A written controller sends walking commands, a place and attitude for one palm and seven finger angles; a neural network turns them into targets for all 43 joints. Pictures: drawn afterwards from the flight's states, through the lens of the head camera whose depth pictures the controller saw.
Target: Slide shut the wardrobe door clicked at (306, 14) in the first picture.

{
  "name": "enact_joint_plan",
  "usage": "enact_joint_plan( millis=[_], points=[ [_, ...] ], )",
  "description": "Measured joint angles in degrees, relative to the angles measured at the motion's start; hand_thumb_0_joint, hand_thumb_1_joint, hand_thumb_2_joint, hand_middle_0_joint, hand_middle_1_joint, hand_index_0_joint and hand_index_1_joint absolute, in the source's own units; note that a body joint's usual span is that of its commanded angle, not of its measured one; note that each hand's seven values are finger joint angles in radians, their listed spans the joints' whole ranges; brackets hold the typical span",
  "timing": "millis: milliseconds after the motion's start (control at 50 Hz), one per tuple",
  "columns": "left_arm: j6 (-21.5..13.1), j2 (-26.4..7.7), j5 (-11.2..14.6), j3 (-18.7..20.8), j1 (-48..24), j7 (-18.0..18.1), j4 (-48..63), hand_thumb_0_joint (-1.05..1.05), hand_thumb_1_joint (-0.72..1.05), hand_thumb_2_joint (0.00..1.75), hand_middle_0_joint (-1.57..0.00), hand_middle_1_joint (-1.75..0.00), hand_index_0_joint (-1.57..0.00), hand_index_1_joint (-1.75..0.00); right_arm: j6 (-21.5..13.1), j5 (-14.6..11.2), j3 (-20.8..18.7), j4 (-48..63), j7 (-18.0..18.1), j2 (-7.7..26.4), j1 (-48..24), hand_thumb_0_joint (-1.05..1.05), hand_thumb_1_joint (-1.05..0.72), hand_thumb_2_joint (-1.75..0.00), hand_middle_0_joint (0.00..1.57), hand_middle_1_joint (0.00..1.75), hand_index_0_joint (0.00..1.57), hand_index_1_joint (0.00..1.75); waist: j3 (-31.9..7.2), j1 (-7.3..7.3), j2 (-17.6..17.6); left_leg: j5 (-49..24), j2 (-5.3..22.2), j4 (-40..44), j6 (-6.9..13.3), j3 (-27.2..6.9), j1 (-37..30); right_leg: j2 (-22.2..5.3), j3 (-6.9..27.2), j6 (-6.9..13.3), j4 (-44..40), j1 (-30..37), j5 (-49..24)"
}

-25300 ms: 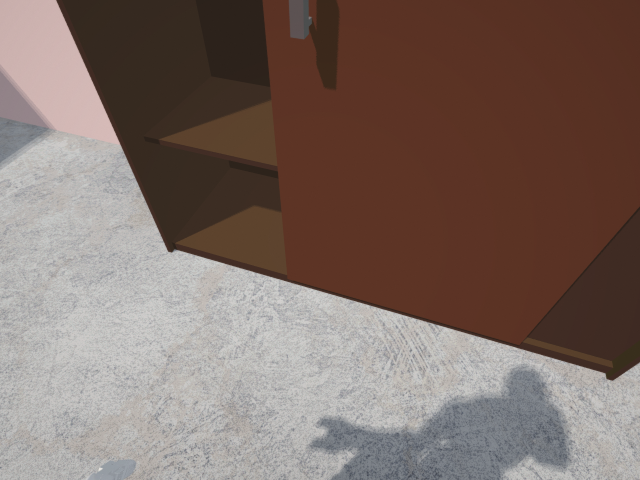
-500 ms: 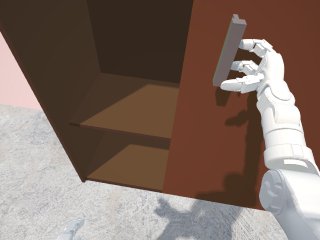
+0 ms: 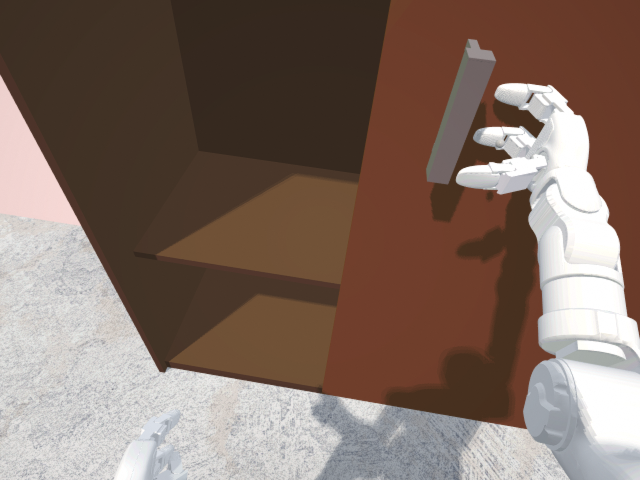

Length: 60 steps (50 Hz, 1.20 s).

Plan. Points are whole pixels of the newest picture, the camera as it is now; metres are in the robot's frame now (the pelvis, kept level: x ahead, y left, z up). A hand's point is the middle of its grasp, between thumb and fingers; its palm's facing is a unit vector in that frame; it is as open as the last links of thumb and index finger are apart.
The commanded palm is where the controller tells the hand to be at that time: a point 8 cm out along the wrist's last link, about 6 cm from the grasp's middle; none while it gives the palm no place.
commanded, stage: move the hooked fingers beside the handle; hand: right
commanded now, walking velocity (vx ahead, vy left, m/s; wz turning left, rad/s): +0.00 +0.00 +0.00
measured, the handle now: (454, 113) +0.49 -0.08 +0.25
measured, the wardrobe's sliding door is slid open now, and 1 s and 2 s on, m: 0.51 0.51 0.51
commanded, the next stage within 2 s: feel for the door with the fingertips in 1.02 s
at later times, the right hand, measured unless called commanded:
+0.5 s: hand (527, 139) +0.44 -0.15 +0.26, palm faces +0.05 +1.00 -0.01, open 14.0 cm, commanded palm +0.41 -0.20 +0.25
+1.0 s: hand (530, 140) +0.42 -0.15 +0.27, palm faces +0.03 +1.00 +0.00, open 14.0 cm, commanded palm +0.40 -0.20 +0.25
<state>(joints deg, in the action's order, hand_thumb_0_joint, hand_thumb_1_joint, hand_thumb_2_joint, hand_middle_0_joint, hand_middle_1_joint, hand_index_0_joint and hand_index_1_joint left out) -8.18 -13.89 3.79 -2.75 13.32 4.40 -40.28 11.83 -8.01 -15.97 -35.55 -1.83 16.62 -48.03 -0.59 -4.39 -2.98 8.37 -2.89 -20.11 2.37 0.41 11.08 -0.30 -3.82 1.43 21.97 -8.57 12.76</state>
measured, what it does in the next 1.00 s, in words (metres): stands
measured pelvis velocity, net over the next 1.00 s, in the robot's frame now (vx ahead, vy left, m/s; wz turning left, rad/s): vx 0.02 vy -0.01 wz -0.05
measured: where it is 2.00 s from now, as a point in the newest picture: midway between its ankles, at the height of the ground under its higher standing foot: outside the picture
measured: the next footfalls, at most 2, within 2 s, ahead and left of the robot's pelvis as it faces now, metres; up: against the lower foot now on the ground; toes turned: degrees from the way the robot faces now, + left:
none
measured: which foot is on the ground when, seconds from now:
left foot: down 0.00-1.00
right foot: down 0.00-1.00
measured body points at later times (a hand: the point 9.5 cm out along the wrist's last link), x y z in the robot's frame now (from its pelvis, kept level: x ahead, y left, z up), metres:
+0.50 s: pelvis +0.03 -0.01 +0.00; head +0.01 +0.01 +0.45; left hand +0.21 +0.21 -0.09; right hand +0.43 -0.21 +0.26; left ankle +0.03 +0.09 -0.75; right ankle -0.01 -0.10 -0.75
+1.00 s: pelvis +0.02 -0.01 +0.00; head -0.01 +0.01 +0.45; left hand +0.21 +0.20 -0.09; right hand +0.41 -0.20 +0.27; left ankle +0.03 +0.09 -0.75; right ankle -0.01 -0.10 -0.75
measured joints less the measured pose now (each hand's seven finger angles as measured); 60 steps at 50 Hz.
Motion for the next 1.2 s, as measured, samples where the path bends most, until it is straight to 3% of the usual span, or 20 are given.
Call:
enact_joint_plan(
  millis=[160, 260, 400, 520, 760, 1000, 1200],
  points=[
    [0.7, -1.1, 1.0, 0.4, 0.9, -0.4, -0.2, 0.01, 0.90, 0.90, -0.20, -0.30, -0.20, -0.30, 2.5, -1.9, 1.7, 3.1, -1.9, 3.3, 0.1, -0.02, 0.51, -0.30, 0.39, 1.21, 0.33, 1.21, -0.9, 2.07, -0.2, 1.0, 0.4, 0.1, 0.1, 1.5, -0.7, 0.4, 1.6, 0.0, 0.0, 0.1, 0.4],
    [1.5, -1.9, 1.3, 0.6, 0.4, -0.6, -0.9, 0.01, 0.90, 0.90, -0.20, -0.30, -0.20, -0.30, 4.8, -3.8, 4.1, 6.5, -2.9, 1.4, 1.9, -0.01, 0.51, -0.30, 0.34, 1.21, 0.31, 1.20, -1.8, 3.33, -0.2, 2.1, 0.9, -0.4, -0.1, 2.5, -1.0, 0.9, 2.6, 0.2, 0.6, 0.0, 1.1],
    [2.6, -1.0, 0.5, 0.3, -2.8, -1.1, 0.0, 0.01, 0.90, 0.90, -0.20, -0.30, -0.20, -0.30, 6.4, -3.6, 5.3, 12.9, -0.6, -2.1, 4.9, -0.02, 0.51, -0.30, 0.31, 1.20, 0.30, 1.20, -1.6, 3.47, -0.3, 3.1, 1.3, -1.2, -0.5, 2.3, -1.5, 1.3, 2.5, 0.5, 0.6, 0.9, 1.8],
    [4.7, 0.4, 0.3, -0.5, -4.0, -1.7, 1.5, 0.01, 0.90, 0.90, -0.20, -0.30, -0.20, -0.30, 8.0, -2.8, 4.9, 16.5, 0.2, -1.9, 6.3, -0.02, 0.51, -0.30, 0.30, 1.20, 0.30, 1.20, -2.1, 3.63, -0.4, 3.5, 1.3, -1.0, -0.6, 1.8, -2.3, 1.3, 2.0, 0.6, -0.1, 2.1, 2.1],
    [7.6, 0.4, 0.3, -1.0, -5.5, -1.9, 1.0, 0.01, 0.90, 0.90, -0.20, -0.30, -0.20, -0.30, 13.3, -3.9, 7.1, 24.4, 0.7, -3.5, 10.8, -0.01, 0.51, -0.30, 0.30, 1.20, 0.30, 1.20, -2.1, 5.06, -0.5, 4.0, 1.8, -1.3, -0.9, 2.7, -3.6, 1.8, 2.9, 0.8, 0.5, 2.9, 2.5],
    [7.5, 0.4, 0.1, -1.2, -5.3, -1.6, 0.4, 0.01, 0.90, 0.90, -0.20, -0.30, -0.20, -0.30, 12.0, -3.7, 6.9, 17.5, 1.3, -3.2, 5.0, -0.01, 0.51, -0.30, 0.30, 1.20, 0.30, 1.20, -2.2, 4.15, -0.3, 3.0, 1.9, -0.9, -0.8, 2.6, -3.0, 1.9, 2.8, 0.8, 0.0, 2.4, 1.4],
    [6.7, 0.0, 0.3, -0.7, -2.5, -1.2, -0.2, 0.01, 0.90, 0.90, -0.20, -0.30, -0.20, -0.30, 9.9, -3.3, 6.0, 15.7, 1.6, -2.5, 5.7, -0.02, 0.51, -0.30, 0.30, 1.20, 0.30, 1.20, -1.2, 3.39, -0.1, 2.1, 1.5, -0.5, -0.6, 2.1, -2.6, 1.5, 2.3, 0.6, -0.3, 2.1, 0.7]
  ],
)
